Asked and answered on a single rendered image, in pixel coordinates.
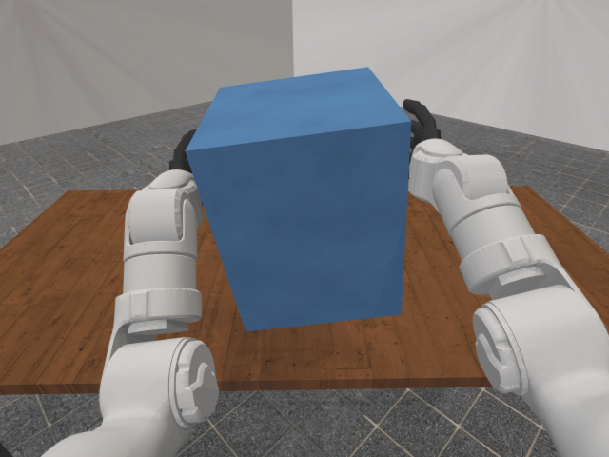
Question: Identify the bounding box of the robot right hand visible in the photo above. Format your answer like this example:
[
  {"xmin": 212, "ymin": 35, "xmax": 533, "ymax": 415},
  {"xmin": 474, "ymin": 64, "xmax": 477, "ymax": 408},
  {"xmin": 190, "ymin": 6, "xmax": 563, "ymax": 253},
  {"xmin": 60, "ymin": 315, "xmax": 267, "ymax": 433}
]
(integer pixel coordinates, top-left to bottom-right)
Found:
[{"xmin": 403, "ymin": 99, "xmax": 441, "ymax": 179}]

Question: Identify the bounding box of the left robot forearm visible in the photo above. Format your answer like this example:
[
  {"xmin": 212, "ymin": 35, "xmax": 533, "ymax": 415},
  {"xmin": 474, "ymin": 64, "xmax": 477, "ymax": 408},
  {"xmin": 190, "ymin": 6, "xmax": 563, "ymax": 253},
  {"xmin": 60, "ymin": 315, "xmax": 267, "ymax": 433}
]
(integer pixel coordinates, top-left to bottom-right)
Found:
[{"xmin": 99, "ymin": 169, "xmax": 204, "ymax": 416}]

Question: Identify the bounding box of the carton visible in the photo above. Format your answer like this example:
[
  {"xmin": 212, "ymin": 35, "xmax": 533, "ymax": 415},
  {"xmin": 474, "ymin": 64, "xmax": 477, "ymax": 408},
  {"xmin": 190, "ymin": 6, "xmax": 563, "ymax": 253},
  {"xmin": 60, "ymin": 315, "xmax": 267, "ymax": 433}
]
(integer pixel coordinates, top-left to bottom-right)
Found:
[{"xmin": 185, "ymin": 67, "xmax": 411, "ymax": 332}]

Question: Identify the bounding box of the robot right upper arm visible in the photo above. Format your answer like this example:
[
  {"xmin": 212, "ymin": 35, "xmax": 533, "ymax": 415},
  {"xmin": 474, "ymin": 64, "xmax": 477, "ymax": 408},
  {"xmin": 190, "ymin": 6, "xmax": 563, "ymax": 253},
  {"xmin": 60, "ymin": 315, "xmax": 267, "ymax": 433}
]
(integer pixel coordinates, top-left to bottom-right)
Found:
[{"xmin": 473, "ymin": 285, "xmax": 609, "ymax": 457}]

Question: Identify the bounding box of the robot left upper arm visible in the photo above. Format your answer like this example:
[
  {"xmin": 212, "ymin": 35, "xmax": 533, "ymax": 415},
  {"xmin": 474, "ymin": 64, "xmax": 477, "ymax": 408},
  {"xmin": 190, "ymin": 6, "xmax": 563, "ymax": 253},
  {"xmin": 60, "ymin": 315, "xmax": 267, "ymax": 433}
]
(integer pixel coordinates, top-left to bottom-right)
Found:
[{"xmin": 41, "ymin": 337, "xmax": 219, "ymax": 457}]

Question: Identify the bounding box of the robot left hand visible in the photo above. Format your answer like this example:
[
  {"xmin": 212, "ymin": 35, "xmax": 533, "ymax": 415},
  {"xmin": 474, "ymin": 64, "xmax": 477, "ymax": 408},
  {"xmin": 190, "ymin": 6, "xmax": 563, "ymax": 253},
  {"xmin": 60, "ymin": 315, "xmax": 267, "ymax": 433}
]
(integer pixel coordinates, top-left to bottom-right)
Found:
[{"xmin": 169, "ymin": 129, "xmax": 203, "ymax": 204}]

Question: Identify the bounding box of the table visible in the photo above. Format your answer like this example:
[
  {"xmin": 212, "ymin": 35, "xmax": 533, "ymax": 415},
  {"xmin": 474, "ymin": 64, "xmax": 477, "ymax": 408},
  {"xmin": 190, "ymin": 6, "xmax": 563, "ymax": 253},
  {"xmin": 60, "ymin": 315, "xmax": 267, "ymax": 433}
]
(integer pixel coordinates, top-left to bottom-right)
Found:
[{"xmin": 0, "ymin": 186, "xmax": 609, "ymax": 457}]

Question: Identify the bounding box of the right robot forearm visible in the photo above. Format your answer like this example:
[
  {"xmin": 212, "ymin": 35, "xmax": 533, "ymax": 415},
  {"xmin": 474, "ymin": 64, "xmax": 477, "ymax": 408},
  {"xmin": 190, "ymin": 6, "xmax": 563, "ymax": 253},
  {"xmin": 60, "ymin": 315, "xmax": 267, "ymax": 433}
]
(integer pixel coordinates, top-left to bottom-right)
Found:
[{"xmin": 408, "ymin": 139, "xmax": 609, "ymax": 346}]

